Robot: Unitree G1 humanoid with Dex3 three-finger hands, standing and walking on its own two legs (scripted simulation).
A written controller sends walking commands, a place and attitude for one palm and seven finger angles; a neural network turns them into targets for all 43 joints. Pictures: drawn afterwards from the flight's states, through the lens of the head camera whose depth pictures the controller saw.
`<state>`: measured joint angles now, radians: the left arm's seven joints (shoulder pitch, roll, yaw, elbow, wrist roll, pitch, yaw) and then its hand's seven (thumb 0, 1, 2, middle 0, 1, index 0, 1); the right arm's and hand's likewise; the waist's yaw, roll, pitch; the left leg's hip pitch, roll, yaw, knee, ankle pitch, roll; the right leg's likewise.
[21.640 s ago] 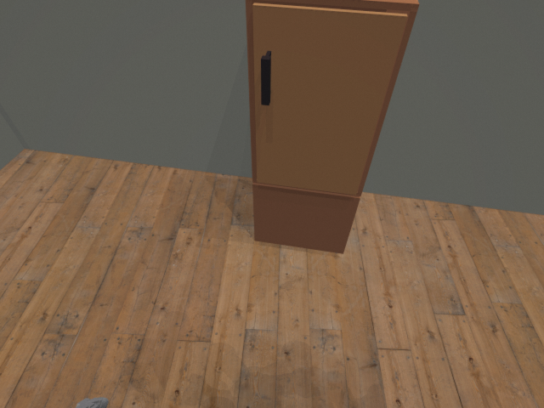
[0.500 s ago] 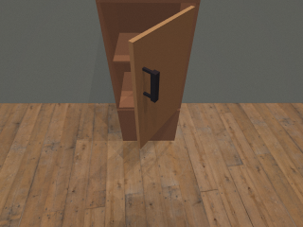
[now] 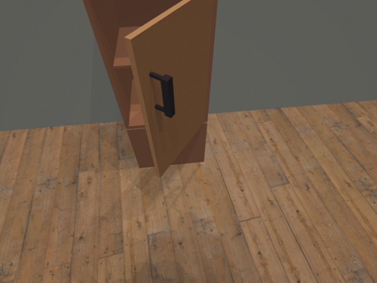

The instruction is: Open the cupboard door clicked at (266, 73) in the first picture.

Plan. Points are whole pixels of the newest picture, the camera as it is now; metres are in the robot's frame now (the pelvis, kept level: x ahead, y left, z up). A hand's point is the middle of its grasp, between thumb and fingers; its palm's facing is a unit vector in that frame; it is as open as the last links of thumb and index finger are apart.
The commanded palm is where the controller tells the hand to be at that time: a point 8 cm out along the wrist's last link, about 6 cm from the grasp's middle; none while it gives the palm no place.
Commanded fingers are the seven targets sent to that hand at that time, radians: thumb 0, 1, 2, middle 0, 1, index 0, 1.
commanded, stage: walk to a spot facing it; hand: left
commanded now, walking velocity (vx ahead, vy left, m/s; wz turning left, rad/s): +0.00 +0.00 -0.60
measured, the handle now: (162, 95) +0.56 +0.11 +0.06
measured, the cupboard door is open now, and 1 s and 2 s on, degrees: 52 52 52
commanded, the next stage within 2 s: none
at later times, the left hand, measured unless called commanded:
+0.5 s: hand out of the picture +0.07 +0.16 -0.15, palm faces -0.15 -0.95 -0.27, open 7.4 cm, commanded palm none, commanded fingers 0.00 0.90 0.90 -0.20 -0.30 -0.20 -0.30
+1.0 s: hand (152, 244) +0.23 +0.12 -0.16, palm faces -0.55 -0.78 -0.30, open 7.4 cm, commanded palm none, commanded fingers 0.00 0.90 0.90 -0.20 -0.30 -0.20 -0.30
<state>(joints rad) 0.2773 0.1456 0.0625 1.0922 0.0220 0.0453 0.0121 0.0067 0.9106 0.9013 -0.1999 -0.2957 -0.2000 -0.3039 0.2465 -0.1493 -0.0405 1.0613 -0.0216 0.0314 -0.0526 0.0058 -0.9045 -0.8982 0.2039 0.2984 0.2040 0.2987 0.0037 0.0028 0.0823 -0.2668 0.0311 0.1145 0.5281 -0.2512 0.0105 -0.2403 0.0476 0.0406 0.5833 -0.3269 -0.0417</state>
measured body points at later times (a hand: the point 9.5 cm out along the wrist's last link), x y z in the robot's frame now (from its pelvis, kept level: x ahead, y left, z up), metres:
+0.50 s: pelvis +0.01 -0.02 +0.01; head +0.05 -0.05 +0.46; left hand +0.08 +0.21 -0.13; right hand +0.09 -0.30 -0.13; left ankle +0.03 +0.14 -0.66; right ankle -0.02 -0.09 -0.73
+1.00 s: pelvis +0.02 -0.02 -0.01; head +0.06 -0.06 +0.43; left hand +0.26 +0.16 -0.14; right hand -0.10 -0.25 -0.17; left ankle +0.07 +0.14 -0.73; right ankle -0.03 -0.11 -0.74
